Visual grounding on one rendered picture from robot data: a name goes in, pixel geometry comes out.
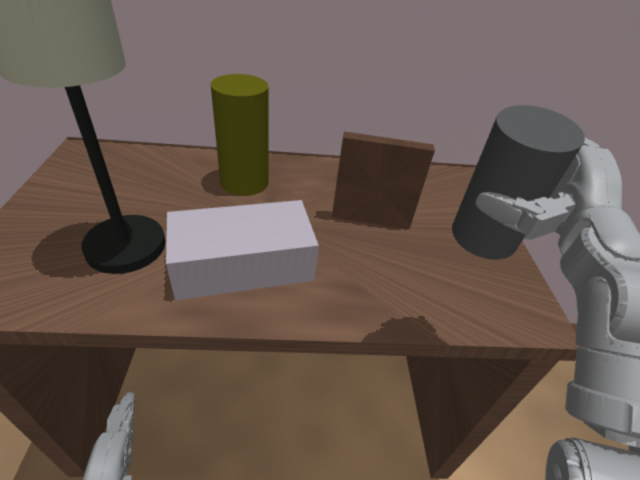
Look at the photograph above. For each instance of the right robot hand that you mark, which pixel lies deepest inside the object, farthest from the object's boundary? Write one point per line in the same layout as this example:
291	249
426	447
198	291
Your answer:
592	180

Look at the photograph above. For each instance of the right robot arm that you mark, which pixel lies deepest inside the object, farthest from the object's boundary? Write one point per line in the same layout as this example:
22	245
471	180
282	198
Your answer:
600	250

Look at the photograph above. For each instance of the desk lamp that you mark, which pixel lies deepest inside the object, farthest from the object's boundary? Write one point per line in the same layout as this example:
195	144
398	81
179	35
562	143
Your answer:
68	43

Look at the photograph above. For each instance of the left robot hand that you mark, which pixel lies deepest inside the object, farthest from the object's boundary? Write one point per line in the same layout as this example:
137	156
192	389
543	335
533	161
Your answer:
111	455

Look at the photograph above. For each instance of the desk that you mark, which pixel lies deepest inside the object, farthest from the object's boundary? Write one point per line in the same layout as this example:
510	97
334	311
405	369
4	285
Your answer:
478	334

